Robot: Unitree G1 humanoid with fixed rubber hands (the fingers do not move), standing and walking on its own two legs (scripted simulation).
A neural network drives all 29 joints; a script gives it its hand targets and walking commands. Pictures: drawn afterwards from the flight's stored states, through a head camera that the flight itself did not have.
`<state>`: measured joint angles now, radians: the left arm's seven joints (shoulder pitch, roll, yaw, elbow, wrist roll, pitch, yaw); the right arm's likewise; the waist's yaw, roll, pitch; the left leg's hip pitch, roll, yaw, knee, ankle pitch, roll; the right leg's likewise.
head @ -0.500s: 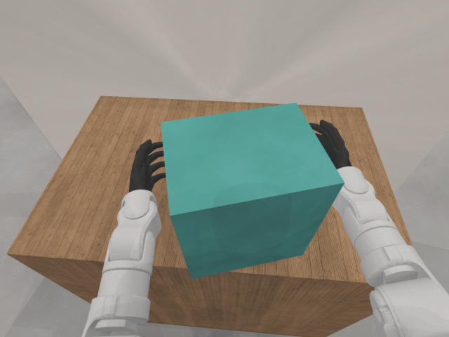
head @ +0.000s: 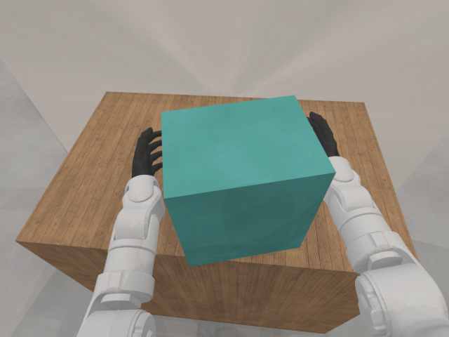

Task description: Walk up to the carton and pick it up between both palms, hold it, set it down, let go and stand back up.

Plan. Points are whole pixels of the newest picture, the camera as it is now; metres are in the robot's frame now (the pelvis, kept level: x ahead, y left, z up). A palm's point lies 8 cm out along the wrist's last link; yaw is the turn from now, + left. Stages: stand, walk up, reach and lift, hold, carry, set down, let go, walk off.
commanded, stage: reach and lift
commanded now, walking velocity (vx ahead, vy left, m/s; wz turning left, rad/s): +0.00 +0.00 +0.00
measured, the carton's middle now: (238, 187) +0.37 +0.03 +0.06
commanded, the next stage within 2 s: none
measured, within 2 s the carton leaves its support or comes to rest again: leaves its support in 1.04 s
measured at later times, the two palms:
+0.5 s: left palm (146, 170) +0.37 +0.19 +0.10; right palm (321, 154) +0.43 -0.12 +0.09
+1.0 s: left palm (143, 174) +0.36 +0.19 +0.10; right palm (324, 159) +0.41 -0.12 +0.10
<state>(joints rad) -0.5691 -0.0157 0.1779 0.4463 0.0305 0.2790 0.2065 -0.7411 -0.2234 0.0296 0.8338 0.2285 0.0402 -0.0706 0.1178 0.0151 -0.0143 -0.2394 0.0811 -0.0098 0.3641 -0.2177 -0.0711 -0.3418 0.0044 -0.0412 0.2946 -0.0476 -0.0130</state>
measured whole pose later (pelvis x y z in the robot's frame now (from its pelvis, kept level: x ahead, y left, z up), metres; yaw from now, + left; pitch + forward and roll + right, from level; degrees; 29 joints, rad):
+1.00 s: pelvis +0.01 +0.00 +0.00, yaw +2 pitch -1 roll -1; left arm -0.47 -0.11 0.32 0.40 0.25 0.20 0.11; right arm -0.66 -0.09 -0.13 0.86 -0.05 -0.06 0.01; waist 0.03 0.00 0.00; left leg -0.08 0.07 -0.04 0.30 -0.22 -0.07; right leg -0.18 -0.01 -0.08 0.26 -0.08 -0.01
